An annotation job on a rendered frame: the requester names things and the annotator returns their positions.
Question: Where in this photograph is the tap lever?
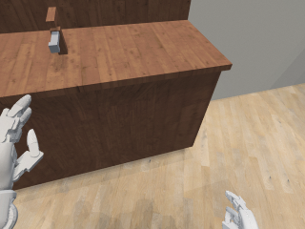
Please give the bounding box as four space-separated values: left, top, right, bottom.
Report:
48 31 60 53

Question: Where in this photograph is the left robot forearm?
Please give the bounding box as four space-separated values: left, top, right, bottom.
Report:
0 190 18 229

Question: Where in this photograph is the right robot hand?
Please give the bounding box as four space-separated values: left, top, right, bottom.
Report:
222 190 259 229

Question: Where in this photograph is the left robot hand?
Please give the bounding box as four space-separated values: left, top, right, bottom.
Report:
0 94 44 191

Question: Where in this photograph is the counter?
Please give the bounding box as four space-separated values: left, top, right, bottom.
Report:
0 0 233 191

